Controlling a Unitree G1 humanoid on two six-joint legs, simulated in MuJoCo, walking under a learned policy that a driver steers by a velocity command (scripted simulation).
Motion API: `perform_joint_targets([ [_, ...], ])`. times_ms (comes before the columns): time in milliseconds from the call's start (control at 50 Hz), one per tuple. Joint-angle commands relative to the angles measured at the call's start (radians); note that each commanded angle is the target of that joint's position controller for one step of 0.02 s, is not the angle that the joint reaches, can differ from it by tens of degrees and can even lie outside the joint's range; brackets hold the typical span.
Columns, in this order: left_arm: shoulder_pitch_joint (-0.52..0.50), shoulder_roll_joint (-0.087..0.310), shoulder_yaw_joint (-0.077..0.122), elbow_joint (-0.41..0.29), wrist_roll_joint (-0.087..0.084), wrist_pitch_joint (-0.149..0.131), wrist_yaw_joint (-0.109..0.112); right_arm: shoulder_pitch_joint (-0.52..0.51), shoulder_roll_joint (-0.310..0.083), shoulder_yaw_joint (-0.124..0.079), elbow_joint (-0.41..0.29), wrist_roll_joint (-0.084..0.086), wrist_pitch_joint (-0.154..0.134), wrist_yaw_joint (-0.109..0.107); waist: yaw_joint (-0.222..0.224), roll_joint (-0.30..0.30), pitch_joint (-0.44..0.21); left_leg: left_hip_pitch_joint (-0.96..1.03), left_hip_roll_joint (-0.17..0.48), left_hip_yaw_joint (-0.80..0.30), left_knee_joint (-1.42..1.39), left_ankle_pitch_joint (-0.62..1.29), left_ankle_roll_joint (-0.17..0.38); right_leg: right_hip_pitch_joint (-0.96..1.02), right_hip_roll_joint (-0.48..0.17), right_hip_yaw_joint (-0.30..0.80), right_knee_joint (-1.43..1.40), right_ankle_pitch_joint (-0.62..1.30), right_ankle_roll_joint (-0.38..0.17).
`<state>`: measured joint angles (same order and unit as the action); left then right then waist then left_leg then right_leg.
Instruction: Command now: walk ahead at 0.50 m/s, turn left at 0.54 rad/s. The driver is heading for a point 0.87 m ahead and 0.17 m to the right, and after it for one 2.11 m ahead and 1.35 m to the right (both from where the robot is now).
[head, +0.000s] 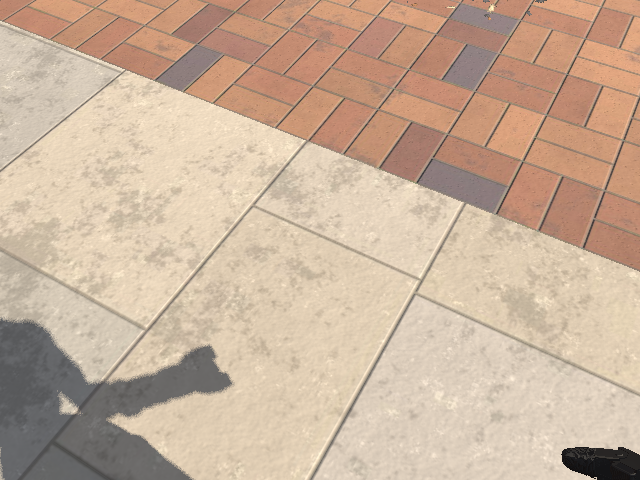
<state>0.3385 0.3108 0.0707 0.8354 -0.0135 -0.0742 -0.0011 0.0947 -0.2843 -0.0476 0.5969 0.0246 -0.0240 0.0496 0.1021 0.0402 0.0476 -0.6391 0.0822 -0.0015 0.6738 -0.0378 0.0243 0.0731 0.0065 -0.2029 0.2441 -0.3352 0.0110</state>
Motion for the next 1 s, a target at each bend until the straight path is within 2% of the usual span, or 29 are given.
perform_joint_targets([
  [20, -0.02, 0.202, 0.048, -0.046, -0.016, 0.005, 0.008, -0.069, -0.076, -0.024, -0.107, -0.004, -0.013, 0.012, -0.05, -0.114, 0.003, 0.065, -0.058, 0.066, -0.05, -0.104, 0.053, 0.014, -0.284, 0.065, 0.054, 0.803, -0.136],
  [40, -0.015, 0.216, 0.051, -0.043, -0.019, 0.012, 0.011, -0.012, -0.1, -0.038, -0.101, -0.008, -0.01, 0.01, -0.092, -0.127, -0.043, 0.165, -0.097, 0.087, -0.061, -0.149, 0.078, 0.017, -0.282, 0.051, 0.156, 0.961, -0.128],
  [60, -0.022, 0.215, 0.047, -0.042, -0.022, 0.017, 0.014, 0.122, -0.138, -0.062, -0.068, -0.008, -0.007, 0.002, -0.176, -0.11, -0.117, 0.362, -0.135, 0.097, -0.121, -0.106, 0.112, -0.034, -0.26, 0.023, 0.326, 1.018, -0.107],
  [80, -0.013, 0.182, 0.031, -0.048, -0.009, 0.013, 0.017, 0.288, -0.192, -0.09, -0.024, -0.005, 0.001, -0.015, -0.255, -0.069, -0.202, 0.654, -0.107, 0.02, -0.139, -0.054, 0.148, -0.221, -0.226, 0.011, 0.556, 0.856, -0.075],
  [100, 0.082, 0.039, -0.019, -0.092, 0.034, -0.005, 0.001, 0.325, -0.299, -0.103, -0.01, -0.007, -0.001, -0.032, -0.173, 0.199, -0.306, 1.04, 0.191, -0.479, -0.16, -0.101, 0.298, -0.672, -0.076, 0.023, 0.938, -0.024, -0.013],
  [120, 0.061, 0.093, -0.018, -0.076, 0.005, -0.032, -0.012, 0.359, -0.246, -0.083, -0.035, -0.01, -0.012, -0.029, -0.22, 0.144, -0.495, 1.087, 0.326, -0.816, -0.319, -0.218, 0.392, -0.766, -0.005, 0.245, 1.124, -0.27, -0.01],
  [140, -0.052, 0.167, 0.007, -0.103, -0.041, -0.039, -0.018, 0.317, -0.191, -0.064, -0.02, -0.022, -0.023, -0.022, -0.242, 0.063, -0.344, 0.98, 0.289, -0.637, -0.341, -0.178, 0.328, -0.844, -0.059, 0.28, 1.148, -0.195, -0.021],
  [160, -0.099, 0.147, -0.001, -0.12, -0.046, -0.043, -0.017, 0.263, -0.17, -0.056, -0.009, -0.02, -0.031, -0.022, -0.208, 0.037, -0.221, 0.826, 0.244, -0.476, -0.348, -0.107, 0.285, -0.841, -0.103, 0.266, 1.08, -0.114, -0.032],
  [180, -0.113, 0.133, -0.002, -0.11, -0.027, -0.039, -0.011, 0.202, -0.135, -0.046, -0.001, -0.022, -0.037, -0.022, -0.168, -0.001, -0.15, 0.691, 0.2, -0.37, -0.369, -0.031, 0.251, -0.801, -0.139, 0.262, 1.004, -0.051, -0.028],
  [200, -0.086, 0.134, 0.004, -0.097, -0.017, -0.026, -0.009, 0.162, -0.104, -0.035, -0.002, -0.03, -0.046, -0.021, -0.131, 0.019, -0.116, 0.594, 0.169, -0.294, -0.403, 0.038, 0.235, -0.733, -0.162, 0.273, 0.959, -0.003, -0.022],
  [260, -0.018, 0.082, -0.001, -0.063, -0.016, 0.017, -0.006, 0.131, -0.102, -0.038, 0.026, -0.035, -0.077, -0.021, -0.084, 0.018, -0.082, 0.471, 0.156, -0.167, -0.5, 0.094, 0.235, -0.658, -0.16, 0.284, 0.909, 0.081, 0.007],
  [320, -0.086, 0.063, -0.001, -0.082, -0.013, 0.026, 0.0, 0.145, -0.108, -0.043, 0.065, -0.047, -0.089, -0.032, -0.098, 0.007, -0.022, 0.477, 0.138, -0.052, -0.54, 0.119, 0.208, -0.742, -0.144, 0.32, 0.785, 0.229, 0.027],
  [400, -0.179, 0.033, -0.011, -0.107, -0.008, 0.013, -0.02, 0.15, -0.122, -0.045, 0.092, -0.04, -0.087, -0.045, -0.134, 0.006, 0.009, 0.512, 0.112, 0.07, -0.563, 0.109, 0.16, -0.721, -0.116, 0.272, 0.538, 0.449, 0.017],
  [480, -0.289, 0.016, -0.022, -0.162, -0.007, 0.011, -0.044, 0.218, -0.146, -0.056, 0.142, -0.026, -0.068, -0.052, -0.183, -0.013, 0.053, 0.649, 0.165, 0.109, -0.54, 0.144, 0.151, -0.776, -0.105, 0.231, 0.408, 0.429, -0.016],
  [540, -0.321, 0.027, -0.018, -0.206, -0.006, 0.012, -0.064, 0.226, -0.167, -0.065, 0.161, -0.013, -0.041, -0.061, -0.174, 0.004, 0.048, 0.761, 0.199, 0.131, -0.451, 0.322, 0.13, -0.794, -0.08, 0.184, 0.368, 0.289, -0.057],
  [580, -0.262, 0.059, 0.0, -0.214, -0.005, 0.019, -0.069, 0.204, -0.197, -0.073, 0.155, -0.01, -0.025, -0.072, -0.126, 0.045, -0.022, 0.784, 0.195, 0.162, -0.309, 0.667, 0.102, -0.669, -0.015, 0.12, 0.375, 0.181, -0.098],
  [600, -0.167, 0.093, 0.019, -0.198, -0.006, 0.023, -0.066, 0.193, -0.205, -0.074, 0.152, -0.01, -0.016, -0.078, -0.069, 0.053, -0.085, 0.765, 0.179, 0.18, -0.165, 0.786, 0.084, -0.538, 0.028, 0.096, 0.371, 0.153, -0.124],
  [620, -0.012, 0.145, 0.05, -0.163, -0.009, 0.026, -0.054, 0.181, -0.196, -0.068, 0.147, -0.007, -0.013, -0.084, 0.018, 0.029, -0.168, 0.661, 0.138, 0.207, 0.052, 0.743, 0.049, -0.298, 0.063, 0.107, 0.307, 0.211, -0.164],
  [640, 0.122, 0.239, 0.078, -0.143, -0.012, 0.037, -0.031, 0.216, -0.14, -0.044, 0.126, -0.032, -0.025, -0.086, 0.052, -0.126, -0.271, 0.4, 0.078, 0.209, 0.373, 0.327, 0.003, 0.01, -0.106, 0.379, 0.296, 0.262, -0.235],
  [660, 0.068, 0.289, 0.081, -0.171, -0.017, 0.028, -0.031, 0.286, -0.033, -0.008, 0.081, -0.041, -0.057, -0.067, -0.055, -0.329, -0.386, -0.016, -0.16, 0.059, 0.722, -0.527, -0.06, 0.31, -0.332, 0.971, 0.149, 0.08, -0.45],
  [680, 0.085, 0.201, 0.056, -0.183, -0.011, 0.02, -0.036, 0.188, -0.13, -0.025, 0.078, -0.01, -0.095, -0.047, 0.024, -0.184, -0.416, -0.122, -0.106, -0.127, 0.763, -0.517, -0.031, 0.329, -0.333, 0.995, 0.064, 0.009, -0.416],
  [700, 0.057, 0.157, 0.045, -0.18, -0.004, 0.013, -0.033, 0.106, -0.15, -0.028, 0.047, 0.02, -0.113, -0.038, 0.022, -0.134, -0.277, -0.163, -0.065, -0.112, 0.718, -0.439, -0.008, 0.22, -0.3, 0.842, 0.058, 0.049, -0.37],
  [720, -0.004, 0.142, 0.039, -0.185, -0.005, 0.008, -0.034, 0.087, -0.132, -0.023, 0.044, 0.006, -0.12, -0.043, -0.031, -0.03, -0.169, -0.137, -0.02, -0.101, 0.611, -0.369, -0.005, 0.059, -0.255, 0.729, 0.052, 0.161, -0.336],
  [740, -0.06, 0.107, 0.029, -0.196, -0.004, 0.006, -0.03, 0.082, -0.143, -0.031, 0.051, -0.023, -0.117, -0.051, -0.063, -0.025, -0.127, -0.08, 0.01, -0.096, 0.52, -0.33, -0.013, -0.049, -0.221, 0.649, 0.042, 0.268, -0.318],
  [760, -0.089, 0.1, 0.023, -0.214, 0.008, 0.007, -0.024, 0.101, -0.143, -0.035, 0.053, -0.031, -0.106, -0.05, -0.092, -0.056, -0.105, -0.018, 0.022, -0.097, 0.492, -0.303, -0.024, -0.132, -0.198, 0.613, 0.02, 0.343, -0.318],
  [820, -0.097, 0.121, 0.03, -0.214, 0.005, 0.004, -0.01, 0.123, -0.11, -0.028, 0.057, -0.041, -0.077, -0.052, -0.119, -0.067, -0.08, 0.027, 0.019, -0.065, 0.369, -0.256, -0.075, -0.257, -0.165, 0.532, -0.016, 0.47, -0.325],
  [860, -0.08, 0.145, 0.037, -0.204, 0.0, 0.007, 0.003, 0.055, -0.086, -0.017, 0.037, -0.043, -0.07, -0.055, -0.101, -0.075, -0.054, 0.03, 0.002, -0.049, 0.227, -0.144, -0.102, -0.309, -0.13, 0.477, -0.021, 0.467, -0.302],
  [920, -0.045, 0.151, 0.039, -0.188, -0.008, 0.02, 0.014, -0.057, -0.06, -0.005, 0.016, -0.037, -0.077, -0.048, -0.052, -0.111, -0.048, 0.112, -0.048, -0.039, -0.011, 0.064, -0.111, -0.348, -0.076, 0.438, 0.002, 0.36, -0.245],
  [1000, 0.014, 0.148, 0.041, -0.163, -0.016, 0.033, 0.018, -0.127, -0.094, -0.016, -0.005, -0.018, -0.093, -0.032, -0.028, -0.13, -0.052, 0.161, -0.08, -0.073, -0.15, 0.095, -0.092, -0.275, -0.113, 0.539, 0.069, 0.253, -0.219],
])
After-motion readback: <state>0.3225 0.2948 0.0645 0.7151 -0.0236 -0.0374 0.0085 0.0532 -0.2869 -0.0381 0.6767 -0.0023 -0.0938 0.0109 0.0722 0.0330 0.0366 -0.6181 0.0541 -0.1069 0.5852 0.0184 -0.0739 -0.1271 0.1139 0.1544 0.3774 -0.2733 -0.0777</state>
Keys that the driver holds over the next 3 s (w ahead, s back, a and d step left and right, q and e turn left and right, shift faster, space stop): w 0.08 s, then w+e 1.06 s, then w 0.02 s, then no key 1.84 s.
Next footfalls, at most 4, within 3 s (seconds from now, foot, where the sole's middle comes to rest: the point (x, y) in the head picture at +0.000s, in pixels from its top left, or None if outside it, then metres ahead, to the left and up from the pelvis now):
0.08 left None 0.22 0.12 -0.77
0.62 right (420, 458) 0.51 -0.12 -0.77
1.10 left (372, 316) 0.83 0.00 -0.77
1.52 right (492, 328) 0.83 -0.28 -0.77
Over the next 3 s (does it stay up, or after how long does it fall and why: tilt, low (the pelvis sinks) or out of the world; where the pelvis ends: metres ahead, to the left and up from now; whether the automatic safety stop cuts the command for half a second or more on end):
stays up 0.85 -0.13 0.01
